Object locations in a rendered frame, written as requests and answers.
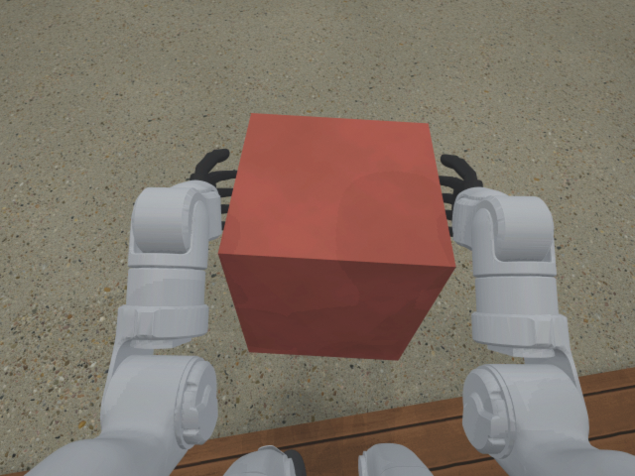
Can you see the robot left hand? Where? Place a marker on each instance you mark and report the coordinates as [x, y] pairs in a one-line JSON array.
[[203, 168]]

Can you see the robot right hand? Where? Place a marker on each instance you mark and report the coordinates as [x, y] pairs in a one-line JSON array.
[[466, 172]]

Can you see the left robot forearm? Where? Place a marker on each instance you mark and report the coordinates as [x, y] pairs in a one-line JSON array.
[[168, 251]]

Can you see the left robot foot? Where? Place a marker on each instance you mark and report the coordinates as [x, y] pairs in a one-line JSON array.
[[298, 461]]

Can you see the left robot upper arm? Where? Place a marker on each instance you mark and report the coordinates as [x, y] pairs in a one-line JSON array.
[[156, 408]]

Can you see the carton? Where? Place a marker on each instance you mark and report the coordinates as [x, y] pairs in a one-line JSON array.
[[335, 242]]

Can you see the right robot forearm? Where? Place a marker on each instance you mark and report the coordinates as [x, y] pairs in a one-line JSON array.
[[514, 262]]

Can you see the right robot thigh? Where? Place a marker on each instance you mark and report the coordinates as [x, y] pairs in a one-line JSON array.
[[391, 459]]

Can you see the right robot upper arm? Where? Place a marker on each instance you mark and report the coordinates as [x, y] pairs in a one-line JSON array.
[[530, 418]]

